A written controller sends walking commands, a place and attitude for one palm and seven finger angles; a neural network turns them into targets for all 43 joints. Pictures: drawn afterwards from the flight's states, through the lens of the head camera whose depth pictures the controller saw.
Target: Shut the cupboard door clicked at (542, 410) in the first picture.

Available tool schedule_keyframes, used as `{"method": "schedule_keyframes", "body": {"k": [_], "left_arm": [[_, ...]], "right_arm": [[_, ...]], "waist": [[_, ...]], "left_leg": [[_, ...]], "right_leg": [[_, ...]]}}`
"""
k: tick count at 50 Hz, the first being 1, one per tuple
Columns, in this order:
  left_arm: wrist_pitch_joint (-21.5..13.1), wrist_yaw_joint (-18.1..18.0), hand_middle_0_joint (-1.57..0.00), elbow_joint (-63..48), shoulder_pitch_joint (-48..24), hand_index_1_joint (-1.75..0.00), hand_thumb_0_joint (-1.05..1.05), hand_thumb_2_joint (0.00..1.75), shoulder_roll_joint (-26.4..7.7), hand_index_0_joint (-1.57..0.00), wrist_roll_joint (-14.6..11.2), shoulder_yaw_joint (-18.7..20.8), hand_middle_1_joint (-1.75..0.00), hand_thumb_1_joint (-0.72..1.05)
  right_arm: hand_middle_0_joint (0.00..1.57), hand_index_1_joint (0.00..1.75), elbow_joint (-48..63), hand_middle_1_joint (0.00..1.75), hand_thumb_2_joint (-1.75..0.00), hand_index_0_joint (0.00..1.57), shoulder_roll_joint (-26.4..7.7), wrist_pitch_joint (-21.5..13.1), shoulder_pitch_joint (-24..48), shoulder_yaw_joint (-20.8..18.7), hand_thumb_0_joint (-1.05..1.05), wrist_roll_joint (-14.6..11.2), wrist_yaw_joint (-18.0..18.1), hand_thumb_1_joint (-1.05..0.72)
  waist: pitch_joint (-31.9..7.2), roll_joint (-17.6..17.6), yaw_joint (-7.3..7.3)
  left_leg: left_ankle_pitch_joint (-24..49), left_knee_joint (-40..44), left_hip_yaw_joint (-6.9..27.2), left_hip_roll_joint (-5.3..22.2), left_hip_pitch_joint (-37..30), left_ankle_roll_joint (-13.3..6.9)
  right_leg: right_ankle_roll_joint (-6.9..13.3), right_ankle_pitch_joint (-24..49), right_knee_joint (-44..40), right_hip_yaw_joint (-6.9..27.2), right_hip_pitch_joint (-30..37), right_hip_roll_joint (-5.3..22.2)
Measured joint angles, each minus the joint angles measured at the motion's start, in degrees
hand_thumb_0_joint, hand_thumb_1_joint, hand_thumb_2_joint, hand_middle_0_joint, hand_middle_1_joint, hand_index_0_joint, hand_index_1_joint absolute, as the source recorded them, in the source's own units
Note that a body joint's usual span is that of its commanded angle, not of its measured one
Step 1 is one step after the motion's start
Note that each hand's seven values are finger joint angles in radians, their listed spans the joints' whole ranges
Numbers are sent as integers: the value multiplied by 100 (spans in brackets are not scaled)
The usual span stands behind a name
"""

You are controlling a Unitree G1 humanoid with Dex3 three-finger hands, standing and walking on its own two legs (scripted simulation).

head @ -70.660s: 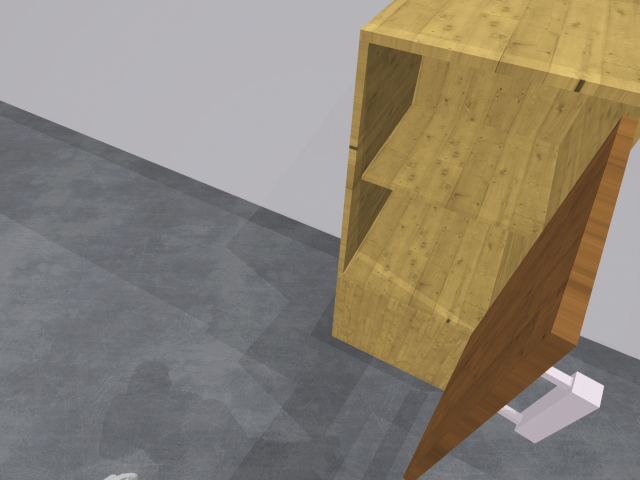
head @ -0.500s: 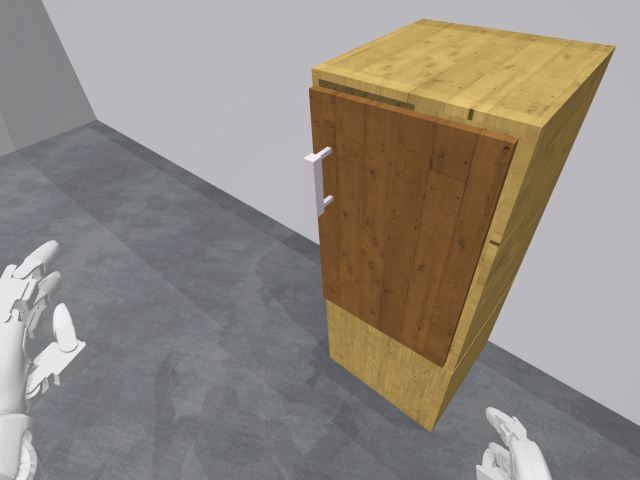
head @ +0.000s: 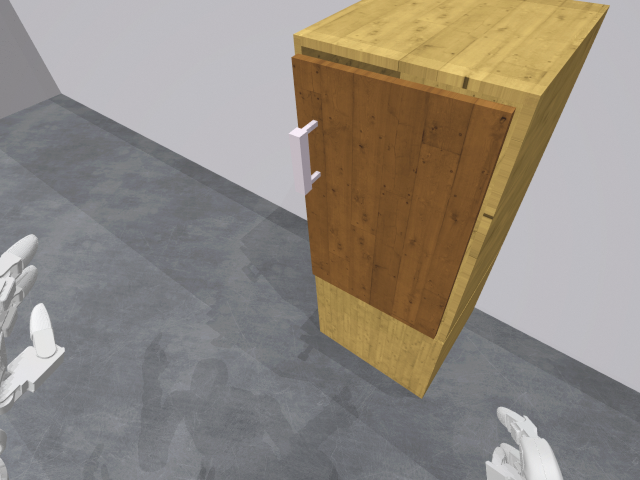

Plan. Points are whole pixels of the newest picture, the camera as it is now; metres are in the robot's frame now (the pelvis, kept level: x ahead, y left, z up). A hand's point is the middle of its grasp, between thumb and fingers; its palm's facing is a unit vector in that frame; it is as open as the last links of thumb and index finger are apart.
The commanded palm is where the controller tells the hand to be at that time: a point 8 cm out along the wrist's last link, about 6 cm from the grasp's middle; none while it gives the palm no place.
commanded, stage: step back with the hand held close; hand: left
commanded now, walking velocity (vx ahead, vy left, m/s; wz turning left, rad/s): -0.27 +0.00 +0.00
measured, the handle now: (307, 157) +0.66 +0.08 +0.04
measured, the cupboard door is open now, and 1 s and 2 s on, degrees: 2 2 2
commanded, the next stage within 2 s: stop stepping back and stand still in 1.24 s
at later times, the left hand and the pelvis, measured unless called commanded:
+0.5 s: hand out of the picture +0.12 +0.28 +0.16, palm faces +0.47 -0.75 -0.46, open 7.4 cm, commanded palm +0.07 +0.31 +0.18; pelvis -0.07 +0.01 -0.02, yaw +1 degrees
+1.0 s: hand out of the picture +0.06 +0.27 +0.17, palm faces +0.45 -0.78 -0.45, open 7.4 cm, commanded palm +0.00 +0.31 +0.18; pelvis -0.13 +0.01 -0.02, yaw +2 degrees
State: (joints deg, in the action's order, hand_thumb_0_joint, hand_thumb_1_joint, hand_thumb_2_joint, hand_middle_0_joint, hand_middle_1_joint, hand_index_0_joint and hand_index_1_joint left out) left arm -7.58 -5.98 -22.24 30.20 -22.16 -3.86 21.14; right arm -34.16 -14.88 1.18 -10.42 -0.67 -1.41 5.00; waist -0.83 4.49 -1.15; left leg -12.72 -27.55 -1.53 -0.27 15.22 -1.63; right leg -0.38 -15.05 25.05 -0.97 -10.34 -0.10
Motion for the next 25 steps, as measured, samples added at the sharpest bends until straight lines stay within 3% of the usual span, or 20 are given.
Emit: {"method": "schedule_keyframes", "body": {"k": [10, 25], "left_arm": [[-100, -129, -21, -409, 130, -30, 1, 89, -343, -21, -19, 265, -30, 89], [-505, -266, -21, -549, 10, -30, 1, 89, -68, -21, 206, 394, -30, 89]], "right_arm": [[20, 30, 296, 30, -90, 20, 107, 94, 11, 31, 2, -32, 7, -91], [21, 30, 95, 30, -90, 20, 209, -365, -271, 123, 2, 60, -34, -91]], "waist": [[82, -243, 114], [129, -295, 35]], "left_leg": [[186, -81, -114, -48, 315, -109], [3, -808, 15, 19, 983, -121]], "right_leg": [[-95, 151, 214, 103, -402, 62], [-53, 192, 806, -67, -961, 19]]}}
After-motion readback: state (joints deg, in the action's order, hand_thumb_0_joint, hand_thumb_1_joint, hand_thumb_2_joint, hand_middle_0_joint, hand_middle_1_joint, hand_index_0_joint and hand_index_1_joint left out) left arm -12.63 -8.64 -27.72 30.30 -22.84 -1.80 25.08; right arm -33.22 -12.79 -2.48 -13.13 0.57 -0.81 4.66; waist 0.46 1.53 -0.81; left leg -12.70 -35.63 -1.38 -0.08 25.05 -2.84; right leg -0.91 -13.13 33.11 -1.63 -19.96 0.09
